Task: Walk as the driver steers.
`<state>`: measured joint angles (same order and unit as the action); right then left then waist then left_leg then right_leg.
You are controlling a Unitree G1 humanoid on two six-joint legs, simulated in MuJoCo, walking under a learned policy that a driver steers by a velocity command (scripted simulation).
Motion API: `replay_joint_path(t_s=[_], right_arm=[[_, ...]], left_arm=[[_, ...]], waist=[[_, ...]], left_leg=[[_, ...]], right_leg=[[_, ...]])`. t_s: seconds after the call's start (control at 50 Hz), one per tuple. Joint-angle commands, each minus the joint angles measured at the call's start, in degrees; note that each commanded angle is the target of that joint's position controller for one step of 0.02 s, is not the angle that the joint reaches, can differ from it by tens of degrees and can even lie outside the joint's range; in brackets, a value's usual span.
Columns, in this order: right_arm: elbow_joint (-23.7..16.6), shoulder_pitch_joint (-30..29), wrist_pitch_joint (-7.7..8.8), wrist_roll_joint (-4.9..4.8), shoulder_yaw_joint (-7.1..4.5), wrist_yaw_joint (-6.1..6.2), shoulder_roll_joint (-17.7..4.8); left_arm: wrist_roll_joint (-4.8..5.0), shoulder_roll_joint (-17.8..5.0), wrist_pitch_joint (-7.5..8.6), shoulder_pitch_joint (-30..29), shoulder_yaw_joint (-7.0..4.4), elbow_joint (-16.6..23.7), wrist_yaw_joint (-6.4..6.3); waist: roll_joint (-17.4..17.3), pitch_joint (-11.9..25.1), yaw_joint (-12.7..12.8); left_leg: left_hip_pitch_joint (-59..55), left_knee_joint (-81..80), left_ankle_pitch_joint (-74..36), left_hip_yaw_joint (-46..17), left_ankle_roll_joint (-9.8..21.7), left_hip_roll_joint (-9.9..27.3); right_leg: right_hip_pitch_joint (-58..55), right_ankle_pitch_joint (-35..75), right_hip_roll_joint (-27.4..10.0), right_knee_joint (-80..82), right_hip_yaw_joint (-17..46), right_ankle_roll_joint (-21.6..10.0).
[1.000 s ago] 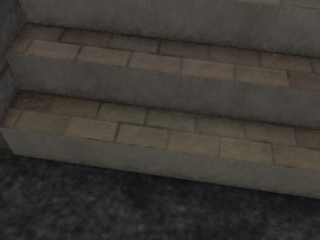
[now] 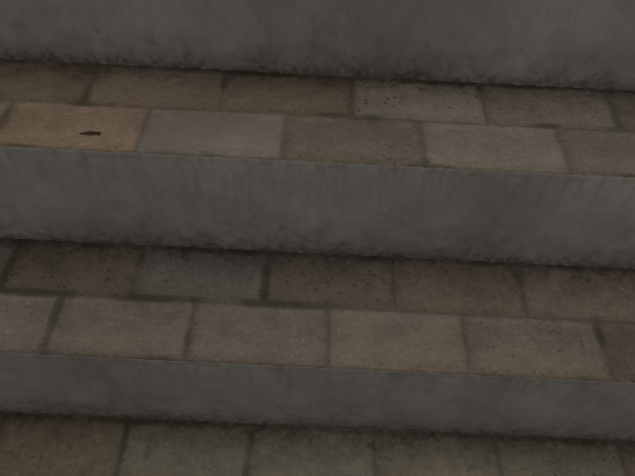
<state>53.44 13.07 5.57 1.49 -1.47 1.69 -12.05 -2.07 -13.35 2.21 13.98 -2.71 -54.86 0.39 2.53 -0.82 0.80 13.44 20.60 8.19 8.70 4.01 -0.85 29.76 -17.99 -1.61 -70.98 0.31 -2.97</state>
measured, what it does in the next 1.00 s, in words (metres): climbs: right foot 0.22 m higher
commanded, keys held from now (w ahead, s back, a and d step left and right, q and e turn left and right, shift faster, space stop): w+e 0.20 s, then w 0.62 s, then w+q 0.18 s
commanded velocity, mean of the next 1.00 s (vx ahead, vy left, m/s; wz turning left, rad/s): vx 0.50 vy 0.00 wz -0.19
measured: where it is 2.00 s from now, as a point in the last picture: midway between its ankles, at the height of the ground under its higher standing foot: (590, 133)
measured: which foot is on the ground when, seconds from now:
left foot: down 0.00-0.56, up 0.58-1.00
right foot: up 0.00-0.52, down 0.54-1.00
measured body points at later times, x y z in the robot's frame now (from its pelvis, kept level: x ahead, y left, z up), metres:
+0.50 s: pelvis +0.18 -0.13 -0.01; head +0.24 -0.15 +0.43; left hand +0.53 -0.07 -0.04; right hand -0.03 -0.30 -0.14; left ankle +0.03 +0.08 -0.74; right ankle +0.29 -0.30 -0.48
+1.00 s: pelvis +0.39 -0.31 +0.21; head +0.39 -0.36 +0.66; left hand +0.35 -0.09 +0.08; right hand +0.54 -0.53 +0.09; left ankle +0.50 -0.16 -0.11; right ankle +0.34 -0.34 -0.53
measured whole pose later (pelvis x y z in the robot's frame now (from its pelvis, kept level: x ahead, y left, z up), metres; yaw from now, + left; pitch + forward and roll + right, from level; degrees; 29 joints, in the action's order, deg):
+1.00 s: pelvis +0.39 -0.31 +0.21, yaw -11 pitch +6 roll +4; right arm 45.6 3.6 0.5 -2.6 2.1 -4.1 -8.6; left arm -8.2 -8.7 2.8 27.7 2.7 -64.0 6.5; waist -1.2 6.4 0.7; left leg 90.0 135.1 -10.0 -7.8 14.1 -8.7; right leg 16.2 -17.9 -0.4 -27.3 -7.4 -6.1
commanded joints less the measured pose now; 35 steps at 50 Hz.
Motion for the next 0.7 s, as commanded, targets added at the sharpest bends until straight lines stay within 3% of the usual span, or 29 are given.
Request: replay_joint_path(t_s=[0.02, 0.06, 0.1, 0.22, 0.26, 0.32, 0.36, 0.38, 0.42, 0.44, 0.46, 0.48, 0.5, 0.52, 0.54, 0.56, 0.58, 0.6, 0.62, 0.64, 0.66, 0.68, 0.7], right_arm=[[-0.2, 6.1, 1.49, 0.18, -1.59, -0.02, -6.0], [1.1, 8.2, 1.58, 0.57, -1.5, -0.26, -5.3], [1.1, 9.0, 1.54, 1.13, -1.29, 0.16, -5.2], [2.1, 12.6, 2.42, 1.18, -1.14, 0.91, -6.1], [3.3, 15.9, 2.49, 2.02, -1.6, 0.88, -6.3], [6.4, 21.5, 2.75, 2.18, -1.89, 1.19, -5.7], [8.5, 24.1, 3.09, 2.67, -2.14, 1.18, -6.4], [9.3, 23.7, 3.24, 2.62, -2.05, 1.13, -6.9], [10.5, 23.0, 3.55, 2.6, -1.84, 0.49, -6.8], [10.5, 21.3, 3.47, 2.3, -1.77, 0.22, -7.6], [10.3, 17.9, 2.75, 1.49, -1.58, -0.09, -7.5], [10.7, 15.2, 1.47, 0.0, -0.85, 0.13, -5.2], [7.3, 8.7, 0.58, -2.84, -0.79, -0.61, -6.0], [3.1, 8.2, 0.94, -4.05, -1.08, -1.65, -9.6], [1.1, 5.9, 2.77, -5.46, -3.29, -3.92, -19.2], [-0.3, 0.1, 4.56, -8.73, -6.3, -5.86, -24.9], [-5.1, 5.1, 4.67, -7.44, -3.9, -7.53, -12.8], [-1.1, 11.1, 3.33, -3.73, -3.35, -6.23, -6.2], [-4.0, 11.4, 1.45, -2.14, -3.12, -4.46, -0.5], [-6.4, 10.0, 0.09, -0.57, -2.47, -3.25, 2.2], [-7.8, 6.1, -0.68, 1.71, -1.89, -2.14, 3.6], [-7.8, 5.3, -1.89, 2.35, -1.49, -1.5, 3.7], [-9.0, 4.6, -2.08, 1.96, -0.73, -1.13, 5.1]], left_arm=[[-0.35, 0.0, -0.99, 2.3, -0.8, 2.3, -0.23], [-0.48, 0.6, -1.74, -2.3, -1.0, 4.5, -0.42], [-0.88, 1.0, -2.23, -6.1, -1.11, 6.7, -0.85], [-1.51, 0.9, -3.15, -12.1, -1.89, 12.0, -1.0], [-1.01, 3.0, -3.55, -13.9, -1.41, 13.4, -2.2], [-1.17, 3.4, -3.16, -22.7, -1.21, 18.3, -3.2], [-1.0, 5.1, -2.39, -29.4, -0.38, 22.2, -3.24], [-0.41, 6.3, -2.04, -33.1, 0.56, 24.9, -3.26], [0.16, 7.5, -1.89, -37.4, 1.61, 29.2, -3.56], [0.7, 7.9, -1.75, -39.2, 2.34, 32.1, -3.26], [0.91, 7.8, -1.31, -40.9, 3.46, 35.1, -2.81], [0.21, 9.4, -1.73, -41.7, 4.8, 38.2, -2.23], [1.84, 11.3, -2.66, -30.5, 6.44, 36.0, -1.08], [3.31, 5.3, -2.9, -16.1, 3.51, 29.4, -0.37], [2.43, -0.9, -3.41, 8.2, 0.12, 22.9, -0.9], [1.83, -6.7, -3.42, 19.1, -2.56, 18.2, -1.87], [1.52, -17.7, -2.67, 15.4, -4.85, 15.8, -2.85], [1.96, -16.6, -3.0, 8.9, -5.37, 16.3, -2.45], [0.89, -14.6, -3.0, 0.5, -4.21, 14.7, -1.76], [0.56, -8.8, -3.13, -5.8, -2.58, 11.4, -0.9], [1.3, -2.4, -2.83, -8.7, -0.99, 8.4, -0.77], [1.14, 2.2, -2.69, -8.8, 0.3, 5.8, -0.54], [0.6, 4.5, -1.78, -7.5, 1.1, 3.7, -0.19]], waist=[[-4.5, 3.8, 0.4], [-5.6, 1.9, -0.5], [-5.5, 0.8, -1.0], [-6.5, -1.1, -1.9], [-9.7, -1.3, -4.1], [-8.4, -5.9, -7.4], [-6.7, -7.7, -8.4], [-6.7, -8.6, -8.5], [-8.7, -8.8, -8.8], [-9.1, -9.7, -7.7], [-7.3, -9.7, -5.9], [-7.1, -8.8, -4.2], [-8.5, -1.3, 0.9], [-8.2, 11.7, 4.5], [-17.1, 27.6, 15.5], [-12.5, 33.2, 23.2], [22.2, 40.9, 15.1], [14.6, 43.2, 9.9], [10.8, 34.0, 1.9], [4.4, 22.9, -3.6], [2.7, 12.0, -5.0], [2.6, 6.0, -6.0], [6.6, 5.5, -6.2]], left_leg=[[-5.4, -6.9, -14.7, -11.1, 8.3, 19.2], [-5.3, -7.1, -5.8, -9.7, 7.6, 18.8], [-4.5, -6.0, -7.2, -8.0, 7.3, 19.1], [-9.3, -6.6, -0.8, -7.7, 7.1, 22.6], [-14.6, -9.8, 2.7, -9.6, 8.7, 24.8], [-27.5, -12.7, 3.1, -11.9, 9.0, 27.9], [-33.1, -14.1, 3.6, -11.1, 7.7, 29.3], [-32.9, -16.1, 4.4, -9.7, 6.4, 29.3], [-34.5, -17.9, 2.3, -7.3, 5.7, 28.8], [-33.5, -19.4, 0.4, -4.6, 4.5, 28.7], [-28.8, -22.4, 1.0, 0.6, 2.3, 24.2], [-19.1, -25.9, -8.5, 3.6, 2.0, 20.6], [-1.4, -28.8, -30.5, 8.1, 4.3, 16.2], [3.5, -17.9, -63.7, 6.0, 7.3, 15.5], [-0.8, 2.2, -100.3, 2.7, 6.0, 17.6], [3.6, 26.3, -85.3, -2.4, 0.9, 12.5], [18.7, 64.8, 6.7, -11.0, -4.9, -5.8], [14.6, 84.7, 5.1, -29.1, -4.5, -8.6], [20.2, 90.7, 0.8, -28.1, -4.3, -6.2], [25.3, 89.6, -5.6, -19.6, -3.3, -1.6], [30.6, 90.6, -11.3, -18.5, -1.9, -0.5], [33.4, 93.1, -11.8, -16.6, -1.4, -0.9], [37.7, 100.9, -10.2, -17.7, -0.4, -2.8]], right_leg=[[10.7, 2.7, -1.0, -20.3, -0.3, 0.8], [17.9, 5.1, -1.5, -24.5, 0.2, 0.6], [21.2, 7.3, -0.9, -26.9, 0.6, 1.2], [30.3, 7.2, -1.1, -24.7, 4.0, 1.9], [36.5, -1.2, -0.7, -32.5, 2.8, 1.4], [54.6, -13.3, -1.6, -41.8, 6.3, -0.1], [64.4, -20.2, -2.0, -47.5, 7.4, -1.8], [67.1, -22.8, -2.3, -48.5, 6.6, -2.6], [72.2, -28.6, -2.4, -53.0, 5.2, -4.3], [73.6, -31.1, -3.7, -51.5, 4.9, -4.9], [67.7, -31.4, -5.7, -37.9, 0.4, -4.4], [54.4, -27.0, -7.8, -29.2, -1.3, -5.3], [18.7, -13.5, -6.7, -8.5, -6.7, -7.6], [-8.4, -1.2, 1.3, -9.0, -13.0, -6.4], [-28.7, 4.1, 6.6, -9.3, -9.6, -6.7], [-37.8, 8.1, 5.3, 13.2, 7.1, -6.2], [-46.1, 30.9, -19.0, 38.3, 43.2, -8.0], [-34.8, 24.0, -17.6, 42.8, 44.8, -1.1], [-24.5, 1.0, -16.8, 43.1, 39.5, -0.1], [-16.4, -13.1, -13.7, 41.5, 35.9, -0.1], [-8.3, -16.2, -10.7, 37.8, 31.0, -1.1], [-2.9, -17.6, -7.9, 36.9, 24.1, -1.4], [-2.4, -14.1, -9.4, 38.6, 24.1, -2.6]])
